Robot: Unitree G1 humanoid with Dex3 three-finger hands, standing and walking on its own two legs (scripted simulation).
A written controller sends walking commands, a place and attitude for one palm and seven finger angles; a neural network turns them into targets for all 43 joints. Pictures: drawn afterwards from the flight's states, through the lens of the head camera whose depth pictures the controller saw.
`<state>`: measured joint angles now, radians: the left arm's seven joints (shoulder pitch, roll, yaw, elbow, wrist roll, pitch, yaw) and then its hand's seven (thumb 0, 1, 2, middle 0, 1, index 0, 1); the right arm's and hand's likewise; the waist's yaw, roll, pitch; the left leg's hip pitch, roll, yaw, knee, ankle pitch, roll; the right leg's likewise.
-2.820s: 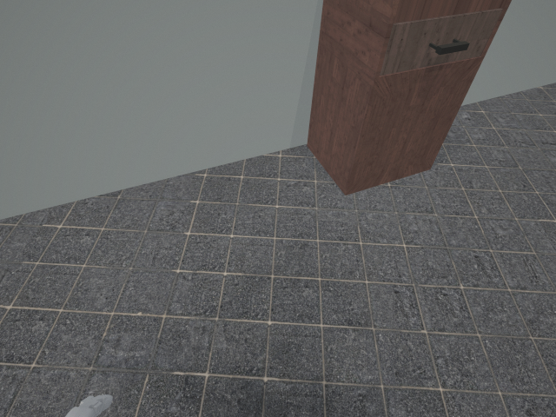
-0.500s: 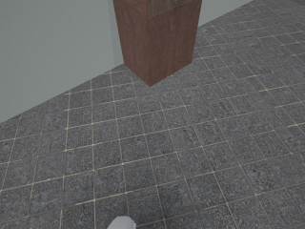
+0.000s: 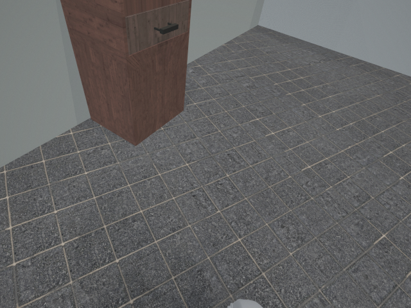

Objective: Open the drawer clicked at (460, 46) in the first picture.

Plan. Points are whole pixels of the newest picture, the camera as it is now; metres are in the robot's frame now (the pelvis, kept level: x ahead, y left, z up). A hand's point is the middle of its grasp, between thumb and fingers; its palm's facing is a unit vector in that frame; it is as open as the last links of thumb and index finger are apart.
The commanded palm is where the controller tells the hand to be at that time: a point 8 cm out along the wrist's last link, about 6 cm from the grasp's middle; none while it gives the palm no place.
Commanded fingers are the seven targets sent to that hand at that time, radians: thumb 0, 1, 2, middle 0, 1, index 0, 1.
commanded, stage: walk to a spot facing it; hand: left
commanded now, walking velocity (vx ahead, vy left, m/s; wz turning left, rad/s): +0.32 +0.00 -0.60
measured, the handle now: (166, 27) +1.49 +0.32 -0.05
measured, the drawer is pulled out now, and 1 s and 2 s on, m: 0.00 0.00 0.00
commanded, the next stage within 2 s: none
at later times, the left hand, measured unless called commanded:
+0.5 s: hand (194, 239) +0.34 +0.03 -0.18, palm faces -0.31 -0.94 -0.14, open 7.4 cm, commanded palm none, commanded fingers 0.00 0.90 0.90 -0.20 -0.30 -0.20 -0.30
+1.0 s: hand (179, 211) +0.43 +0.09 -0.19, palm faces -0.30 -0.94 -0.13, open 7.4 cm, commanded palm none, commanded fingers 0.00 0.90 0.90 -0.20 -0.30 -0.20 -0.30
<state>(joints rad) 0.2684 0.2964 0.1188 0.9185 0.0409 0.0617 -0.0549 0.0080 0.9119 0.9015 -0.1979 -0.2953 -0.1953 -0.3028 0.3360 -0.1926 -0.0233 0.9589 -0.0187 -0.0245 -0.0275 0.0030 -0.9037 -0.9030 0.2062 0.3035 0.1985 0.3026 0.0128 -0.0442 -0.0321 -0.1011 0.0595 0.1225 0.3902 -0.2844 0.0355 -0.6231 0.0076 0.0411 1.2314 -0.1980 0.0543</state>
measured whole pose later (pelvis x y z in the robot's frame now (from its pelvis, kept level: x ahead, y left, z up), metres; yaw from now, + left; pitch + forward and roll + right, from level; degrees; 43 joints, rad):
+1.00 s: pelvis +0.39 -0.08 -0.01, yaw -22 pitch -1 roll -2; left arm 0.35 0.18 0.07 1.11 0.03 -0.01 -0.02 0.01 0.91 0.90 -0.20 -0.30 -0.20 -0.30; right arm 0.25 -0.14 -0.05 1.00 -0.02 -0.09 -0.02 -0.01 -0.94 -0.90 0.21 0.30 0.20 0.30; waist 0.01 -0.04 0.02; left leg -0.23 0.08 0.21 0.51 -0.26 0.05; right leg -0.44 -0.04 -0.03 1.20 -0.31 -0.02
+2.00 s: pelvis +0.80 -0.27 -0.02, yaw -24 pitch -1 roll -2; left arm 0.37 0.15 0.05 1.16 0.02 -0.03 -0.01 0.01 0.91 0.90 -0.20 -0.30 -0.20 -0.30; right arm 0.15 -0.15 -0.04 1.00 -0.03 -0.08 0.01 0.00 -0.91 -0.90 0.20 0.30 0.19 0.30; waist 0.02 -0.02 0.07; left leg -0.32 0.09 0.19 0.60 -0.26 0.05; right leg -0.32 -0.07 -0.08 1.17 -0.43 0.00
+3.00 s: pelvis +1.18 -0.44 -0.02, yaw -20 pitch -2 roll -2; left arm 0.39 0.14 0.04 1.17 0.02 -0.03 0.00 0.01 0.91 0.90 -0.20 -0.30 -0.20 -0.30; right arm 0.14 -0.16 -0.05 1.00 -0.03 -0.07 0.01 0.00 -0.91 -0.90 0.20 0.30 0.19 0.30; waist 0.03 -0.02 0.09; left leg -0.36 0.07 0.17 0.64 -0.25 0.07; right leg -0.28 -0.10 -0.11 1.13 -0.45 0.01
